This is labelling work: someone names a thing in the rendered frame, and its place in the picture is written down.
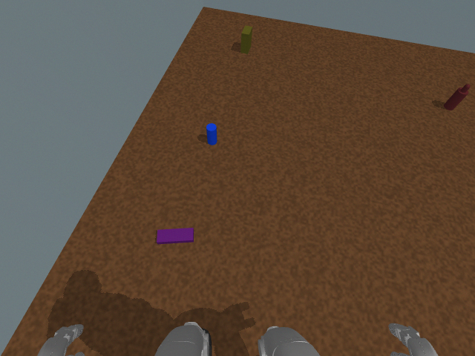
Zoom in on left robot hand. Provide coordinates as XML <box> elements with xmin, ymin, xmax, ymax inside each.
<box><xmin>37</xmin><ymin>324</ymin><xmax>85</xmax><ymax>356</ymax></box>

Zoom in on right robot hand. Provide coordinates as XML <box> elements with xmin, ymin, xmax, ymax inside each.
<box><xmin>389</xmin><ymin>323</ymin><xmax>438</xmax><ymax>356</ymax></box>

